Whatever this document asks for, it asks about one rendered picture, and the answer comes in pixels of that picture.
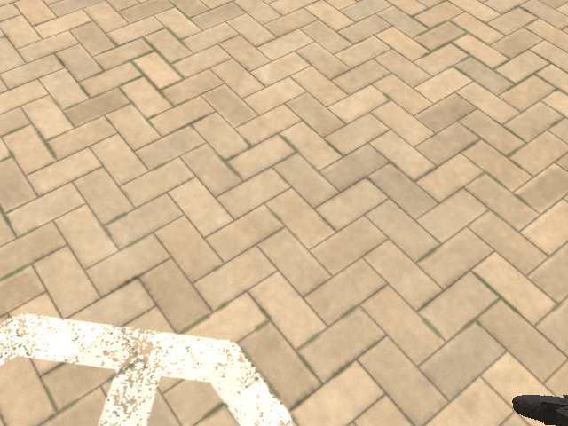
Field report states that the right robot hand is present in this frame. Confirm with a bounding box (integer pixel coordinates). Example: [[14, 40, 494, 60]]
[[512, 395, 568, 426]]

